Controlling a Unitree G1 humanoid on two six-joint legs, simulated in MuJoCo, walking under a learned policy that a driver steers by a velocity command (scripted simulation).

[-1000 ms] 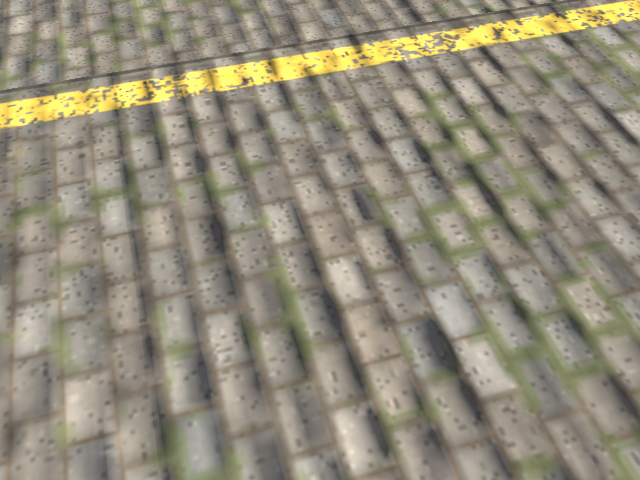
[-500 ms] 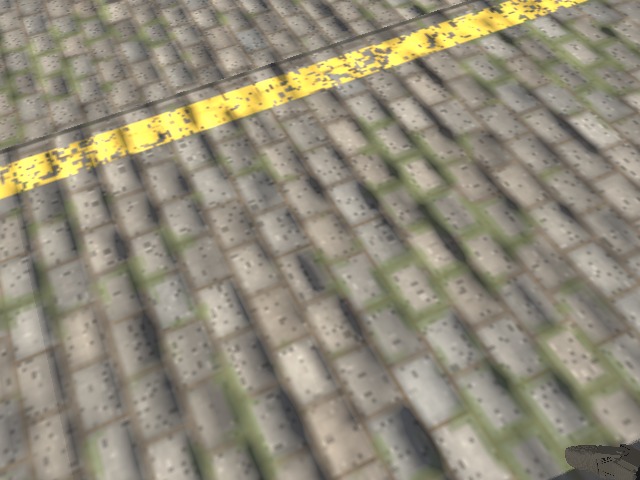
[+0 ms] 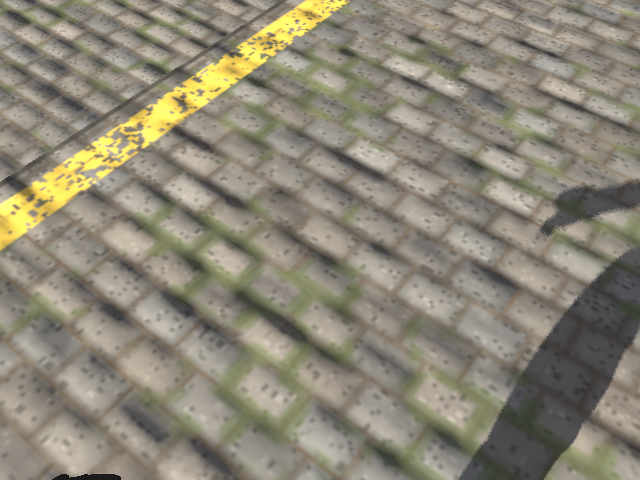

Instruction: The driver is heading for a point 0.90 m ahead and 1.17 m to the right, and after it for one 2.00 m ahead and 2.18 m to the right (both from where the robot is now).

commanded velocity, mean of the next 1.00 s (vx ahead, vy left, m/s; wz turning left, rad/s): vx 0.34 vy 0.00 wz -0.54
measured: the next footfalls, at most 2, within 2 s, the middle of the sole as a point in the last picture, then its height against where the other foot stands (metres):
right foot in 0.16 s outside the picture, level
left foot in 0.62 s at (307, 433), level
